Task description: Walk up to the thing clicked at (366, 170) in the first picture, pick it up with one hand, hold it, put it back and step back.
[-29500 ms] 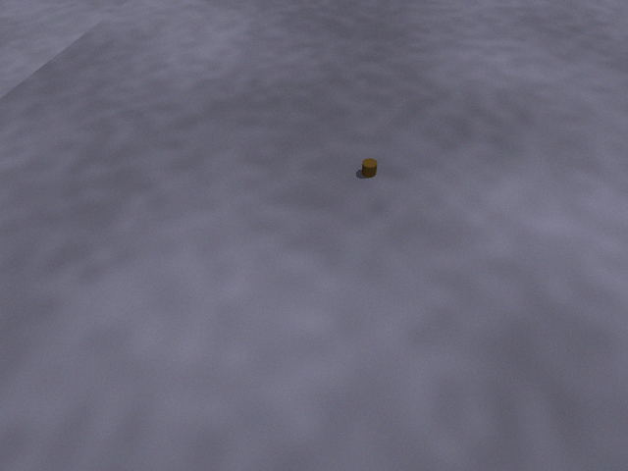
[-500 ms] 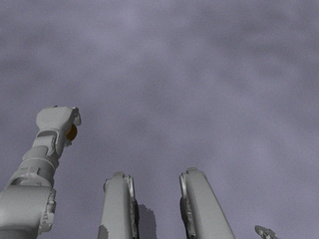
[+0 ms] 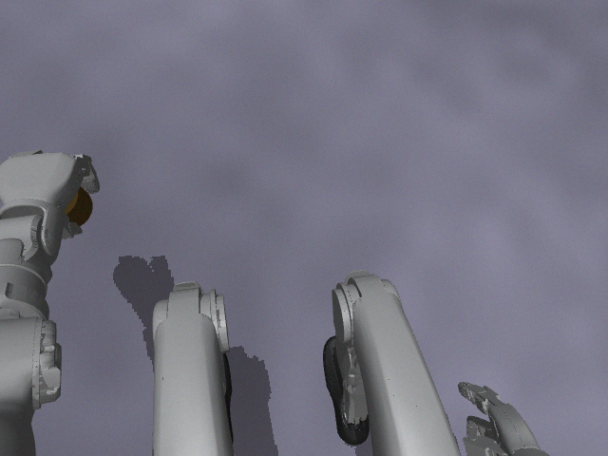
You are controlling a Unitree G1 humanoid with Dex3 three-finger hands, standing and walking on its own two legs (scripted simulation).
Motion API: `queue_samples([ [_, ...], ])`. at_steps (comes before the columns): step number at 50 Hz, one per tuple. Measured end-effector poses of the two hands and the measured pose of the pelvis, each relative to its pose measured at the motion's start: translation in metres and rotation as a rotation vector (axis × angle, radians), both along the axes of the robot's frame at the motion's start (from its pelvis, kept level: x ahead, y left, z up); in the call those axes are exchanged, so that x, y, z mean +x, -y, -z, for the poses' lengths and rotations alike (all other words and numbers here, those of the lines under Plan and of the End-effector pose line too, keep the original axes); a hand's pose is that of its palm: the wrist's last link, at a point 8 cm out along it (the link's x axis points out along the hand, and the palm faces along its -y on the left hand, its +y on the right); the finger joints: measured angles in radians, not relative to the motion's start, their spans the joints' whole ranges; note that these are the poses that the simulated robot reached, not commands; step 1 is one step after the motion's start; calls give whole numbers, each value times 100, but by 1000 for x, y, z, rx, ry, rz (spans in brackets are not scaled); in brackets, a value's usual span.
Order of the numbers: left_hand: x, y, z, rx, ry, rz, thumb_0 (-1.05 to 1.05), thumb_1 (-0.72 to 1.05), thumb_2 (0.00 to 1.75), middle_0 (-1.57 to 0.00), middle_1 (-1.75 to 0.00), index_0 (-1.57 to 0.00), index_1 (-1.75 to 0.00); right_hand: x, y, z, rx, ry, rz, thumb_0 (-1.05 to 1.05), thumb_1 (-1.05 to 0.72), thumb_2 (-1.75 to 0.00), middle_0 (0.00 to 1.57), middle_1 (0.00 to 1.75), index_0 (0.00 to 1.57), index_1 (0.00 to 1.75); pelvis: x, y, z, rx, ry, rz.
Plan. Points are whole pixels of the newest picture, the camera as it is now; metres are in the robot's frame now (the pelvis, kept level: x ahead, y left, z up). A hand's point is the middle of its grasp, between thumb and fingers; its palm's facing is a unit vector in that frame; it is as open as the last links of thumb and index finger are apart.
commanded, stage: crouch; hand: left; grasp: from above
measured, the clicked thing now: (58, 201) +0.44 +0.34 -0.18
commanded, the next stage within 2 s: lower in 0.64 s
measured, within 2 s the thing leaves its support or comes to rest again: neither
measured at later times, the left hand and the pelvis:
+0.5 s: hand (76, 208) +0.44 +0.33 -0.22, palm faces -0.47 -0.07 -0.88, open 8.1 cm; pelvis -0.01 +0.00 -0.06, yaw -2 degrees
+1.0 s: hand (83, 214) +0.44 +0.34 -0.27, palm faces -0.48 -0.09 -0.87, open 8.0 cm; pelvis +0.00 +0.00 -0.09, yaw -4 degrees
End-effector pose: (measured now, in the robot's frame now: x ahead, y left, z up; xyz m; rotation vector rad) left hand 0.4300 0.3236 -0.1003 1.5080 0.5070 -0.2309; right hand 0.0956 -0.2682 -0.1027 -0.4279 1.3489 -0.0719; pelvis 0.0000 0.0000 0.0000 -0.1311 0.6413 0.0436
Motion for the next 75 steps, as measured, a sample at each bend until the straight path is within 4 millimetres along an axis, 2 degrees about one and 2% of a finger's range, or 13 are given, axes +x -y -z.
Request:
queue_samples([
  [13, 14, -6, 37, 4, -8, 2, -1, 14, 49, -49, -80, -80, -80, -36, 0, 33, -6, -84, 33, 0, -92, -90, 20, 30, 20, 30, -5, -1, 39, -10, 24, 15],
  [20, 18, -8, 54, -4, -14, -1, -1, 14, 49, -49, -80, -81, -79, -47, -3, 46, 0, -108, 29, 0, -92, -90, 20, 30, 20, 30, -7, 0, 55, -16, 40, 21],
  [32, 19, -13, 77, -8, -19, -3, -1, 14, 50, -50, -80, -81, -79, -45, -1, 61, -11, -115, -9, 0, -92, -90, 20, 30, 20, 30, -7, 1, 74, -25, 65, 34],
  [41, 23, -17, 88, -6, -13, -4, -1, 14, 50, -50, -79, -81, -79, -39, 0, 65, -21, -126, -26, 0, -92, -90, 20, 30, 20, 30, -4, 1, 80, -32, 65, 38],
  [47, 22, -17, 102, -17, -39, -7, -1, 13, 50, -51, -79, -82, -78, -36, 0, 67, -25, -128, -46, 0, -92, -90, 20, 30, 20, 30, -3, 0, 84, -39, 72, 43],
  [58, 23, -16, 129, -39, -23, -3, -1, 12, 50, -53, -77, -84, -76, -41, 0, 72, -42, -158, -81, 0, -92, -90, 20, 30, 20, 30, -3, 0, 97, -51, 95, 55],
  [75, 26, -11, 156, -44, -24, -19, -1, 11, 51, -55, -75, -87, -73, -46, -4, 75, -43, -176, -128, 0, -91, -90, 20, 30, 20, 30, 0, 0, 106, -65, 114, 73],
])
